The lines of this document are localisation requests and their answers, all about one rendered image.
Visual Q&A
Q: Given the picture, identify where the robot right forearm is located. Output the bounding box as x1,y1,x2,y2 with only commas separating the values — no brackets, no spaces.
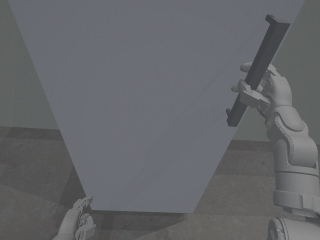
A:
264,106,320,224

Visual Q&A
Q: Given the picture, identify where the handle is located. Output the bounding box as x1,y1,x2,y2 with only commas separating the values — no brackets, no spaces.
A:
226,14,290,127

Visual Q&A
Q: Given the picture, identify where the robot right hand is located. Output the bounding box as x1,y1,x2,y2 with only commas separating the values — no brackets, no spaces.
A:
231,61,293,119

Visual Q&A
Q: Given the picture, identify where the fridge door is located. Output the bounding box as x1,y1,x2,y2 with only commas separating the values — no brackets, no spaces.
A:
8,0,305,214

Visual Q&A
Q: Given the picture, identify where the robot right upper arm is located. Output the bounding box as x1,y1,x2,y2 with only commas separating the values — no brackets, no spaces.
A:
267,216,320,240

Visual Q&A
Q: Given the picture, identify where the robot left hand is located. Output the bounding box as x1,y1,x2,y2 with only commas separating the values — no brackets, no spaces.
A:
57,196,96,240

